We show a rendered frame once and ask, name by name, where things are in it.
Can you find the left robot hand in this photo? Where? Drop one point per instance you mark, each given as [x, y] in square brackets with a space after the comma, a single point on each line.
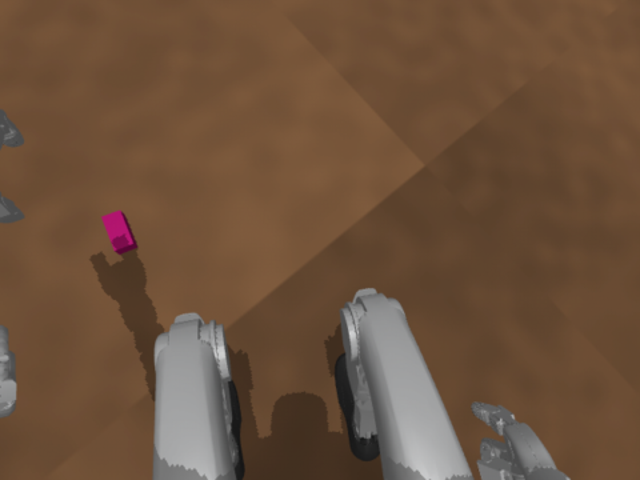
[11, 137]

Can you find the right robot hand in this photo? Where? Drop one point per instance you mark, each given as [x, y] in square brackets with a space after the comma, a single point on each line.
[521, 454]

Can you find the left robot arm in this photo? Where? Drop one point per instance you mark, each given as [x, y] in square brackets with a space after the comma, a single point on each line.
[7, 375]

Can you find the left robot foot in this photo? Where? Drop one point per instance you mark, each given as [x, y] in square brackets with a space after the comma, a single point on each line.
[235, 431]

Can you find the right robot foot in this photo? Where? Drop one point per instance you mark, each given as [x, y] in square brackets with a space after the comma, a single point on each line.
[362, 448]

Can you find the small box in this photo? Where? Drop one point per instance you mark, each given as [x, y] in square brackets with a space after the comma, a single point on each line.
[119, 232]

